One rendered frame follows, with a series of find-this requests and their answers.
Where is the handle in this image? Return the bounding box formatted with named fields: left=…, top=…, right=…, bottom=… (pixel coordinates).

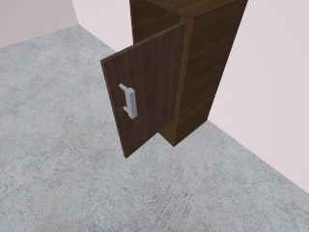
left=119, top=83, right=137, bottom=119

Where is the cupboard door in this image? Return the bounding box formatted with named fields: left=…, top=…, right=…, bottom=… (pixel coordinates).
left=100, top=21, right=186, bottom=159

